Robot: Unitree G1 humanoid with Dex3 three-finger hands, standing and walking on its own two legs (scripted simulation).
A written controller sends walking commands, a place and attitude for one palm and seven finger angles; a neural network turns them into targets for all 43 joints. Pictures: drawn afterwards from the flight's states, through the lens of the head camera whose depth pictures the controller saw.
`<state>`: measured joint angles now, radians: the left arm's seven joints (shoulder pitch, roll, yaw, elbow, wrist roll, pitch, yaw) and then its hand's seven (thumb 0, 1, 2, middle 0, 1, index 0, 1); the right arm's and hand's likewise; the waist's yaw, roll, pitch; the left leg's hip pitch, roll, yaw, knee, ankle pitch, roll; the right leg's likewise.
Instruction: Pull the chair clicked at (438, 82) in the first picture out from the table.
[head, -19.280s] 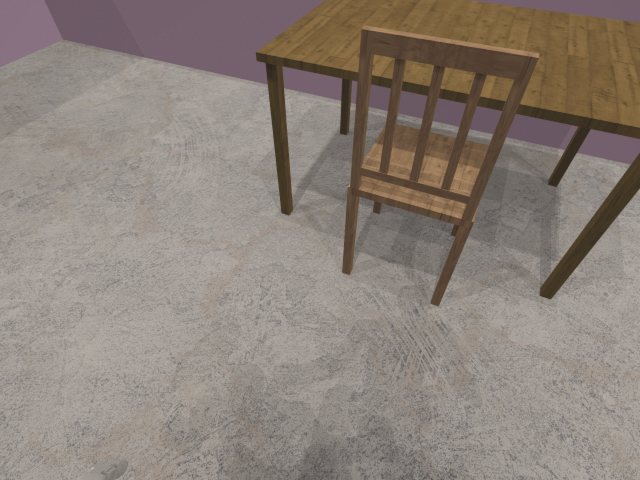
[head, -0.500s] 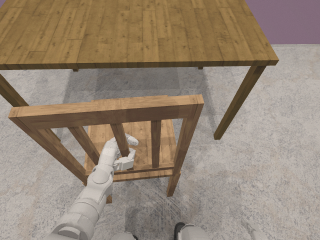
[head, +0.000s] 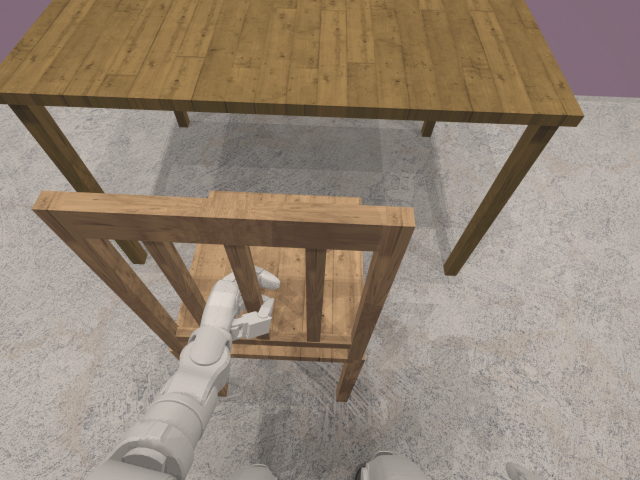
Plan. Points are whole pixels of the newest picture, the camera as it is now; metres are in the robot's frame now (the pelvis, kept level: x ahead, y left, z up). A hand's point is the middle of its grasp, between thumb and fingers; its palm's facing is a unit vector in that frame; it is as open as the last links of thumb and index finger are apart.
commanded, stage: step backward, pulling the chair out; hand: left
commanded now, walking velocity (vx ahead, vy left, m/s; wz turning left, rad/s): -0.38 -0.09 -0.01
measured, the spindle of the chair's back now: (252, 298) +0.36 +0.10 -0.06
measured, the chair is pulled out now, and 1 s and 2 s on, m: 0.23 0.42 0.61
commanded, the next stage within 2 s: stop walking, hand still on the chair in 1.34 s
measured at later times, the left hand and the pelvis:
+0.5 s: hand (252, 376) +0.25 +0.09 -0.06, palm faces -0.11 -0.98 -0.15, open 5.4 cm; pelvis -0.09 +0.00 +0.00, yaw -2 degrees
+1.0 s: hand (228, 470) +0.14 +0.11 -0.06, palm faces -0.11 -0.98 -0.14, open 5.4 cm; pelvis -0.20 +0.01 +0.00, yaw -4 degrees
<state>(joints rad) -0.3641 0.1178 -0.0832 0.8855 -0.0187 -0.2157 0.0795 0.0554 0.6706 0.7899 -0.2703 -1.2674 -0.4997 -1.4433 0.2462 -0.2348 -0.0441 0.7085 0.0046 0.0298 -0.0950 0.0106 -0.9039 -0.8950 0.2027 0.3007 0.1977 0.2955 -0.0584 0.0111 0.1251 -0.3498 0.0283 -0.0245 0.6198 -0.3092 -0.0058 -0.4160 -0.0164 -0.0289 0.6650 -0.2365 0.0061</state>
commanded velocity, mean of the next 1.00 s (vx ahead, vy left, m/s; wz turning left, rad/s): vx -0.38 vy -0.05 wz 0.02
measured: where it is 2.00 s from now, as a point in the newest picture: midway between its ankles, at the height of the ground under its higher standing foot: outside the picture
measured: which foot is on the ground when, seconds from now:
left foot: down 0.00-0.58, up 0.60-0.74, down 0.76-1.00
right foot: up 0.00-0.00, down 0.02-0.34, up 0.36-0.46, down 0.48-0.80, up 0.82-1.00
